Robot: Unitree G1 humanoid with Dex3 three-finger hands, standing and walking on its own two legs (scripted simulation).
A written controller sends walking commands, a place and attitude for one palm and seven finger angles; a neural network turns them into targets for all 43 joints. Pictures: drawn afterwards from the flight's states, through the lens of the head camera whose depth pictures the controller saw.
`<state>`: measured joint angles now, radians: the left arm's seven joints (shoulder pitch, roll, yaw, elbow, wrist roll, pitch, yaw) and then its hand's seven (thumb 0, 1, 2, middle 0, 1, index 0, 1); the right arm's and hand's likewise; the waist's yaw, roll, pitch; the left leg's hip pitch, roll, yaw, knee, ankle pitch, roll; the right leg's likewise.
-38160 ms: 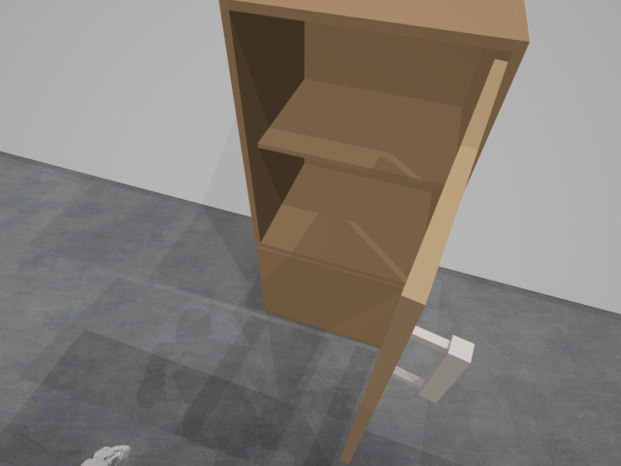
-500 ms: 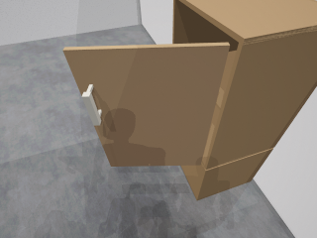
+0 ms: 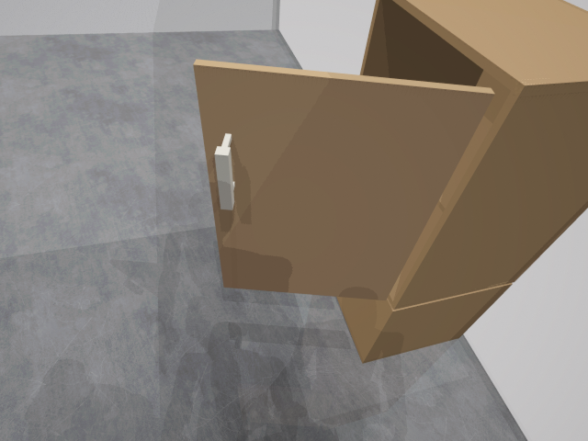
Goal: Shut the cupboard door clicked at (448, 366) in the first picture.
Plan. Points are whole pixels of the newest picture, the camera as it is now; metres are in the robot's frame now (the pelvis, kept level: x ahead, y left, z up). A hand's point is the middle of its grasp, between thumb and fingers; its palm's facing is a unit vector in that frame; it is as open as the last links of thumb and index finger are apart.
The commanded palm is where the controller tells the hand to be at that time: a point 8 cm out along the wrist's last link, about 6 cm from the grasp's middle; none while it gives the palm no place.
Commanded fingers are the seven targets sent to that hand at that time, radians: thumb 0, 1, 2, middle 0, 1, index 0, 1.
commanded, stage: come to a stop and stand still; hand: left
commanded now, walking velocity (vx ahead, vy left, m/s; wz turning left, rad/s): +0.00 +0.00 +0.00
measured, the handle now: (227, 172) +0.51 +0.16 +0.07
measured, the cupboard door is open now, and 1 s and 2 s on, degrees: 72 72 72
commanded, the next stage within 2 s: look again from close up in 0.58 s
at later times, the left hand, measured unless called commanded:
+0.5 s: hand out of the picture +0.02 +0.19 -0.18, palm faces -0.01 -0.99 -0.13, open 7.4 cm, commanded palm none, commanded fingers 0.00 0.90 0.90 -0.20 -0.30 -0.20 -0.30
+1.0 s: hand out of the picture +0.03 +0.20 -0.18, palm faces -0.03 -0.99 -0.16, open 7.4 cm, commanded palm none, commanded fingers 0.00 0.90 0.90 -0.20 -0.30 -0.20 -0.30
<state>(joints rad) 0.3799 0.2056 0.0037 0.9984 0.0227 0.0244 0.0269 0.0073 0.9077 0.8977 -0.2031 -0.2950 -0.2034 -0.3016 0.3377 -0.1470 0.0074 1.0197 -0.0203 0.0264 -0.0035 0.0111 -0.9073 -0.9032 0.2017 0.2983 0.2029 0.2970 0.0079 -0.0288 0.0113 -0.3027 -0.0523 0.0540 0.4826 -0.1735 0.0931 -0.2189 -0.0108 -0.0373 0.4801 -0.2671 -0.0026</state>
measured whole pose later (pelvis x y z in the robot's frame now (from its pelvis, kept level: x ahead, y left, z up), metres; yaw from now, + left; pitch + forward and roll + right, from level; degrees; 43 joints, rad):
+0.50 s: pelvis +0.03 +0.03 +0.00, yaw -1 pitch +0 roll -1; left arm 0.33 0.17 -0.03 1.07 0.02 0.00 0.04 0.01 0.91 0.90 -0.20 -0.29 -0.20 -0.30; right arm 0.24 -0.15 0.01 1.07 -0.01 -0.02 -0.02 0.01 -0.92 -0.90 0.20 0.30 0.20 0.30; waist 0.01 -0.06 0.00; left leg -0.22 -0.10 0.08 0.38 -0.17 0.13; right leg -0.15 -0.05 0.00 0.40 -0.24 0.05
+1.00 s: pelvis +0.04 +0.03 +0.01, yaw -2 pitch -1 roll -1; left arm 0.31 0.18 -0.02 1.09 0.02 0.01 0.04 0.01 0.91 0.90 -0.20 -0.29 -0.20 -0.30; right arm 0.28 -0.13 0.01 1.13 0.00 -0.01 -0.02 0.01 -0.91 -0.90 0.20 0.30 0.20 0.30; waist 0.00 -0.05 0.03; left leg -0.18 -0.11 0.09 0.36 -0.17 0.13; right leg -0.13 -0.06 0.01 0.39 -0.25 0.06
